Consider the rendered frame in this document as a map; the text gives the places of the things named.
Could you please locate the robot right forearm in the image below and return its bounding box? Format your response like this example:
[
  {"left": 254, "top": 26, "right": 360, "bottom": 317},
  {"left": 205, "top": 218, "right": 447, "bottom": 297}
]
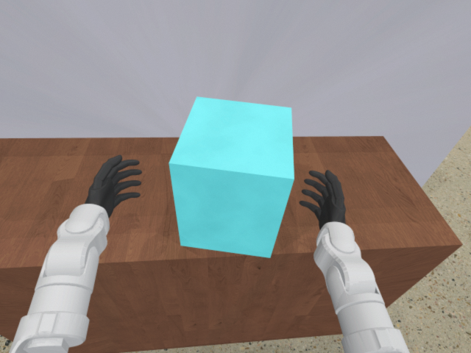
[{"left": 314, "top": 222, "right": 410, "bottom": 353}]

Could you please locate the carton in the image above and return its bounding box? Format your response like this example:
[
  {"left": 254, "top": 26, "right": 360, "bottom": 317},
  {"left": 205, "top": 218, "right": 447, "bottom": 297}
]
[{"left": 169, "top": 96, "right": 294, "bottom": 258}]

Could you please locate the robot left forearm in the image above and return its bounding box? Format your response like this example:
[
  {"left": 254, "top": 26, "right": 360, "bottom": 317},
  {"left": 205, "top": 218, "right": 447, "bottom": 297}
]
[{"left": 9, "top": 204, "right": 110, "bottom": 353}]

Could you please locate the right robot hand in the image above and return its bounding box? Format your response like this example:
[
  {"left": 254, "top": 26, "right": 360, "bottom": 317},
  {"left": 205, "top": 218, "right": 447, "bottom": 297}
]
[{"left": 300, "top": 170, "right": 346, "bottom": 229}]

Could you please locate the pedestal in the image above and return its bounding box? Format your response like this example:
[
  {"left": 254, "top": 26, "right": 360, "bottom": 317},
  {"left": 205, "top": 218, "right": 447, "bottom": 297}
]
[{"left": 0, "top": 136, "right": 463, "bottom": 353}]

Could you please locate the left robot hand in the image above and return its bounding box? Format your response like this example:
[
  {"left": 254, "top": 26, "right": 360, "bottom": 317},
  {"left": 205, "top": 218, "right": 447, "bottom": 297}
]
[{"left": 85, "top": 155, "right": 142, "bottom": 218}]

